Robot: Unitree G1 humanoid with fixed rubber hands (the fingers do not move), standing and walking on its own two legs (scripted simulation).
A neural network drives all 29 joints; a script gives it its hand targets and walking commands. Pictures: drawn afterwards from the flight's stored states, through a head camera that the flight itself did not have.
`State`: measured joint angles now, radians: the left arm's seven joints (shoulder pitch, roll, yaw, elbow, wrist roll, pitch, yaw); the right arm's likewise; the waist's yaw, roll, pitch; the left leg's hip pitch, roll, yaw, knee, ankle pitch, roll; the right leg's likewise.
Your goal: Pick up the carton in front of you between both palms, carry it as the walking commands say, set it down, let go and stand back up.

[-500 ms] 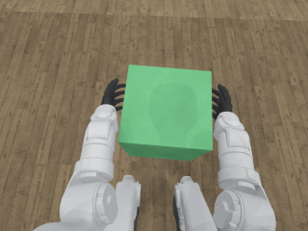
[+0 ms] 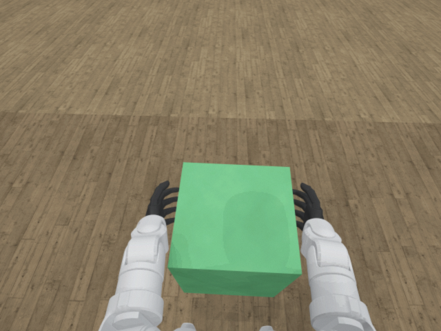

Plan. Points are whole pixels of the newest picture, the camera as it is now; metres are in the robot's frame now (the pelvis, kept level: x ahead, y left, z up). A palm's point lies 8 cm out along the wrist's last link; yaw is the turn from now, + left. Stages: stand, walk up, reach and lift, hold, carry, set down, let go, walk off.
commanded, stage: reach and lift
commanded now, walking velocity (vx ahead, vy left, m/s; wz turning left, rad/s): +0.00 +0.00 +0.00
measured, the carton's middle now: (232, 235) +0.33 +0.00 -0.09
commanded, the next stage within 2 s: hold in 1.30 s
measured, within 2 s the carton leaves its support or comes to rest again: neither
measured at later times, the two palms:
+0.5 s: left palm (142, 216) +0.30 +0.15 +0.07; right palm (327, 216) +0.30 -0.15 +0.07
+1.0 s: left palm (141, 207) +0.31 +0.15 +0.08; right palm (328, 208) +0.31 -0.15 +0.08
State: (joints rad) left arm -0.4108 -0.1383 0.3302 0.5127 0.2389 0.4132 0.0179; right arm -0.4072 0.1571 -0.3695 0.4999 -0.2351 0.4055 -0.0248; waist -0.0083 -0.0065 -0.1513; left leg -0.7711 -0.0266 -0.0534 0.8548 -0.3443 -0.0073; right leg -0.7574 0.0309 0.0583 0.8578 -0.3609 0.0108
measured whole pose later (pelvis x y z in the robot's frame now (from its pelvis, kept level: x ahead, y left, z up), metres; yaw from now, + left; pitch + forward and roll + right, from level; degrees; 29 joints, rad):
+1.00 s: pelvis +0.02 +0.00 +0.05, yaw +0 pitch -5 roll +0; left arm -0.28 -0.16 0.25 0.31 0.29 0.66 -0.01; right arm -0.29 0.16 -0.27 0.33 -0.30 0.64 0.01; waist 0.00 0.00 0.03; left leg -0.11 -0.02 -0.06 0.40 -0.20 0.00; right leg -0.10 0.02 0.07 0.40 -0.21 0.01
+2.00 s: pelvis +0.04 -0.02 +0.04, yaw +0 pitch +2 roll +0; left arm -0.25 -0.14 0.16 0.07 0.18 0.89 0.04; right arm -0.23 0.12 -0.17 0.03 -0.19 0.90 -0.04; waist 0.01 0.02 -0.16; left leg -0.33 0.03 0.02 0.67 -0.42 -0.01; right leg -0.24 0.00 -0.04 0.49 -0.26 -0.03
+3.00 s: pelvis +0.63 -0.03 +0.02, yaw -2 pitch +3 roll +2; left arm -0.16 -0.13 0.13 -0.33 0.10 1.21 0.09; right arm -0.17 0.14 -0.10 -0.31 -0.11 1.20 -0.09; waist 0.00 -0.04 -0.10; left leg -0.49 0.04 0.27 0.57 -0.13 0.09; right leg -0.04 -0.12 -0.16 0.70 -0.49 0.03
